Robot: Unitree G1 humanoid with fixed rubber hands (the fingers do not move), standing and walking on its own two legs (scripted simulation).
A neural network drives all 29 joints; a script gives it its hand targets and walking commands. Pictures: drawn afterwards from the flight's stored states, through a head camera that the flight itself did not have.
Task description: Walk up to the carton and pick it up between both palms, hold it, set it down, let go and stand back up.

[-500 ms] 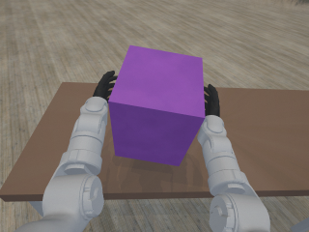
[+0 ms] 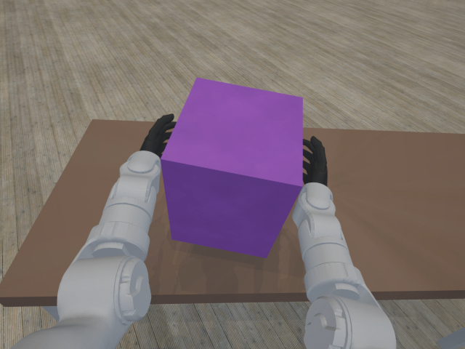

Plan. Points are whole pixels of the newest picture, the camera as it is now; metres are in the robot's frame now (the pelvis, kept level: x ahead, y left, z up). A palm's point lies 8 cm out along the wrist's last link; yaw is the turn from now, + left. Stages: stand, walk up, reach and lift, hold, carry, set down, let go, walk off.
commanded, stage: set down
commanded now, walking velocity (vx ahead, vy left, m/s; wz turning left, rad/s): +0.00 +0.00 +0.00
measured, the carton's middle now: (233, 172) +0.44 -0.03 +0.10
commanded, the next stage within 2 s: none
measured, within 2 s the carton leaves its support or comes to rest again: rests again in 1.58 s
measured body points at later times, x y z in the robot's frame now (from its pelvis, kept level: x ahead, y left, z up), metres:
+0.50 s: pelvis +0.00 +0.00 +0.00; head +0.01 +0.03 +0.45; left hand +0.46 +0.12 +0.12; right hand +0.39 -0.17 +0.10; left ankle -0.04 +0.10 -0.75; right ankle +0.01 -0.15 -0.75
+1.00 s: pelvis +0.01 +0.00 +0.00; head +0.03 +0.03 +0.45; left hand +0.47 +0.12 +0.10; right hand +0.39 -0.16 +0.08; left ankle -0.04 +0.10 -0.75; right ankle +0.01 -0.15 -0.75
